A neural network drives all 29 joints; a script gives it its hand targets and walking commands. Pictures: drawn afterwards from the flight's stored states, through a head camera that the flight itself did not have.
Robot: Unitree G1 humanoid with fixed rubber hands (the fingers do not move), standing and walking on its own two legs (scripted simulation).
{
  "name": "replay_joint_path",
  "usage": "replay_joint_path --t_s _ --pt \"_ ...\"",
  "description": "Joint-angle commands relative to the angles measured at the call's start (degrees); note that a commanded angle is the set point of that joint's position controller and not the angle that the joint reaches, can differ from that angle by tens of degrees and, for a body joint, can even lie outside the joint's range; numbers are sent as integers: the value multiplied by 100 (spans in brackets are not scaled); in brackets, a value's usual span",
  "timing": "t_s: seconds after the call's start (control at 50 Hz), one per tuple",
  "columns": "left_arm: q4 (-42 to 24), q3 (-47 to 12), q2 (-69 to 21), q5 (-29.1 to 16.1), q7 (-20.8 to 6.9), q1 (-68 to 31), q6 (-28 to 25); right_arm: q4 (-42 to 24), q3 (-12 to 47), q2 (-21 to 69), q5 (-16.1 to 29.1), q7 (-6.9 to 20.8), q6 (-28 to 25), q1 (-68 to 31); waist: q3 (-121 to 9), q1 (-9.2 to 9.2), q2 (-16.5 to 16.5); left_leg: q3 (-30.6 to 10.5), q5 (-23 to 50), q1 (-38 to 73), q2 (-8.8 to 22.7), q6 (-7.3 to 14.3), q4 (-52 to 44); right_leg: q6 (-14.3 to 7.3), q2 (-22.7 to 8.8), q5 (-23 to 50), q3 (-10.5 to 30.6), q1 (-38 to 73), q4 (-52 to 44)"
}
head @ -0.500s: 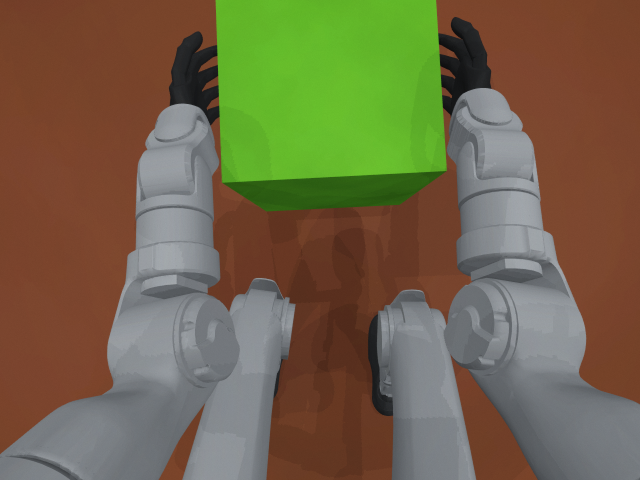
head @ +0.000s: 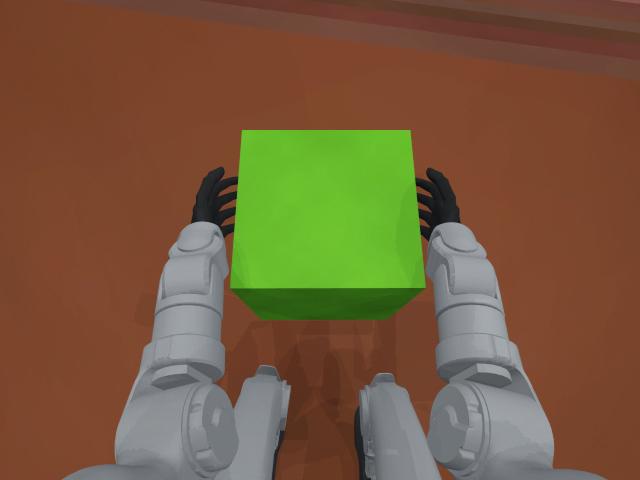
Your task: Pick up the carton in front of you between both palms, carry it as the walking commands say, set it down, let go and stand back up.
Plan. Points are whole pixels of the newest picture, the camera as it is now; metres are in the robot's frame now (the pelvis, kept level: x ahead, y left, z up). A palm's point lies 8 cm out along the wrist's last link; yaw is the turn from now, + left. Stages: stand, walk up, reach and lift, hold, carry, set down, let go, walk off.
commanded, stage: reach and lift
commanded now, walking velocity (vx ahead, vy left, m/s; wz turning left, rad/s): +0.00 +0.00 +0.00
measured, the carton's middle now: (325, 238) +0.43 +0.02 -0.10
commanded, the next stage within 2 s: hold in 1.66 s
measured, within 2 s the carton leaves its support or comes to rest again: neither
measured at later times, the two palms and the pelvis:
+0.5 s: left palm (170, 206) +0.36 +0.16 +0.12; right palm (508, 221) +0.37 -0.14 +0.12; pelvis +0.05 +0.00 +0.12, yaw +0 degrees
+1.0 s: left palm (144, 195) +0.34 +0.15 +0.17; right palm (549, 218) +0.34 -0.14 +0.17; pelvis +0.04 +0.01 +0.14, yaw +0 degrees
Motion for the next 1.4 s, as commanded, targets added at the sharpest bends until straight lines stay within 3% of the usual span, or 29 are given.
replay_joint_path --t_s 0.0,0.44,0.56,0.66,0.74,0.8,0.98,1.38 --pt "423 -3348 -5968 -885 -1402 -3092 -21 377 3085 6103 880 1338 -67 -2868 -3770 39 34 363 1156 2762 -705 77 -1208 -89 662 1100 -243 2761 -1286" --pt "-351 -4133 -5921 -913 -1361 -659 276 -690 3901 5975 986 1369 299 -460 -1626 -134 63 -59 2515 6217 -445 141 -3955 -95 371 2504 59 6080 -4070" --pt "-809 -4363 -5904 -1020 -1367 -221 643 -1204 4160 5904 1105 1373 703 -61 -901 -163 70 -92 2536 7069 -386 144 -4669 -77 306 2549 74 6920 -4779" --pt "-838 -4078 -5694 -890 -1375 -21 1001 -1190 3821 5734 979 1403 1058 189 65 -176 84 -87 1963 7268 -340 163 -5154 -112 275 2013 74 7137 -5233" --pt "-671 -3697 -5582 -688 -1417 -288 1096 -1029 3455 5595 810 1457 1147 -112 564 -157 97 -41 1328 7205 -308 201 -5301 -158 242 1373 30 7062 -5347" --pt "-753 -3749 -5690 -733 -1460 -660 1065 -1109 3513 5695 849 1505 1110 -483 407 -156 105 -16 1236 7281 -292 221 -5271 -175 234 1275 7 7139 -5312" --pt "-870 -3864 -5686 -779 -1462 -816 1078 -1228 3629 5703 857 1495 1125 -618 110 -177 83 -7 1472 7527 -306 193 -5285 -150 258 1524 -10 7406 -5348" --pt "-1669 -4166 -5435 -980 -1364 114 1334 -2004 3891 5528 1082 1365 1402 332 48 -172 80 -64 2689 8041 -375 129 -5489 -62 296 2739 65 7972 -5567"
